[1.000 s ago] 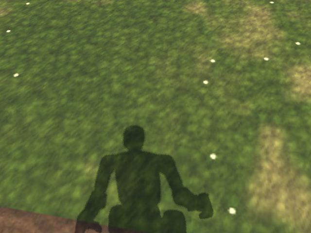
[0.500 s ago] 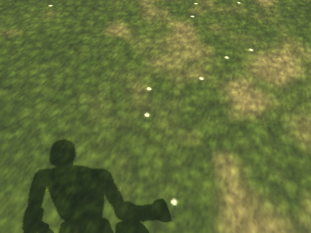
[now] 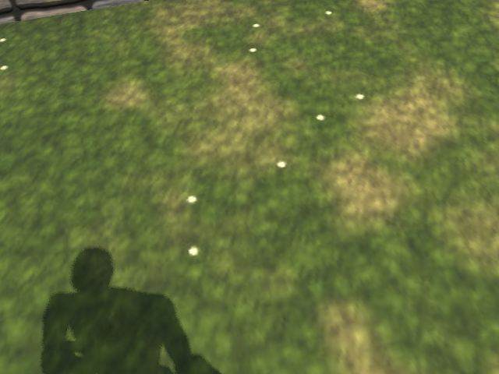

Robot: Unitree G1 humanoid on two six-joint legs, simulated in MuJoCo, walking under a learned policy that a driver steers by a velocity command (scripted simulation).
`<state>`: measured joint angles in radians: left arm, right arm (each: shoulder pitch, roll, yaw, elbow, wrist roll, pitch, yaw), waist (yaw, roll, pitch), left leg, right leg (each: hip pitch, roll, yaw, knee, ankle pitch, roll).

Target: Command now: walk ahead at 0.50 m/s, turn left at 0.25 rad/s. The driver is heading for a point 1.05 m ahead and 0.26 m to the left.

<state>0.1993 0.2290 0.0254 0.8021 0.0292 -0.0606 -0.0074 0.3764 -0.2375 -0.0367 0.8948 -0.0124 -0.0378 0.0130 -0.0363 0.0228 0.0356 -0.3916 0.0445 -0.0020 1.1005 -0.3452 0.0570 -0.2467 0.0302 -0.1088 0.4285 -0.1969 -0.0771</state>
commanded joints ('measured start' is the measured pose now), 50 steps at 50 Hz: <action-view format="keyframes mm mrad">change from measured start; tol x32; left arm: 1 82 90 25 -8 -10 -35 8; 21 238 61 23 3 -13 -7 13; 41 -267 95 8 -169 4 11 -22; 50 105 171 53 -54 -11 -1 0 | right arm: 1 59 -66 -26 -27 -12 18 15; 14 -345 -31 -4 -177 -23 20 56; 20 82 -186 -76 -74 -45 8 15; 50 58 -153 -36 -67 -10 -30 -14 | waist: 1 16 -104 -22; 50 62 -68 -90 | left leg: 1 -143 39 -38 23 82 -7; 19 160 -147 155 -554 106 154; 21 703 276 -583 -685 96 379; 33 239 50 -267 -904 458 205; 46 372 42 -205 -465 890 80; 48 -92 -204 -77 111 -145 21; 50 -195 -95 -138 160 -40 34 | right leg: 1 124 -271 197 -271 238 -77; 18 378 -297 -139 110 1041 -29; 20 111 -253 -154 609 638 9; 21 -362 -29 -96 985 -341 74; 22 -480 -16 131 1050 -311 69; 41 -397 -79 86 191 187 88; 46 114 -20 83 27 76 -14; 48 525 -460 812 -114 -107 -204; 50 284 -384 668 -171 -190 -169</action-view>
